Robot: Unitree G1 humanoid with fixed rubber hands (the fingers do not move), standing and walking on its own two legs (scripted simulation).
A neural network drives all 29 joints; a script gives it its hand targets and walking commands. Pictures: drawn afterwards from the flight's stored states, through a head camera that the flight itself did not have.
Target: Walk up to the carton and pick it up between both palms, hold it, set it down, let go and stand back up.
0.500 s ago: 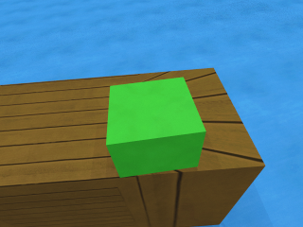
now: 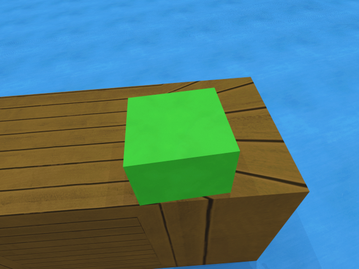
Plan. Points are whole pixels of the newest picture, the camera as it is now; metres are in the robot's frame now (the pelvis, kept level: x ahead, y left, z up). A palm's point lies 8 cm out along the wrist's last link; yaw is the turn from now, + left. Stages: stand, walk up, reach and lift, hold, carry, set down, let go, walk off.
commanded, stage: stand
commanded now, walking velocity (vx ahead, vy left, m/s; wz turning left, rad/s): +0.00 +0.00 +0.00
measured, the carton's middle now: (178, 144) +0.43 +0.03 +0.02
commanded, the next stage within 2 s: none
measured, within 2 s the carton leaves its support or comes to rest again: neither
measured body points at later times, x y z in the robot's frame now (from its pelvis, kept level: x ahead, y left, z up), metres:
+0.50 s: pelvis +0.00 +0.00 +0.00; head +0.01 -0.01 +0.45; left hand +0.08 +0.30 -0.12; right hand +0.06 -0.31 -0.14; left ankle -0.02 +0.14 -0.75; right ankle +0.03 -0.12 -0.75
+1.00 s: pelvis +0.01 +0.00 +0.00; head +0.01 -0.02 +0.45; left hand +0.09 +0.30 -0.12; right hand +0.07 -0.31 -0.14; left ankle -0.02 +0.14 -0.75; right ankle +0.03 -0.12 -0.75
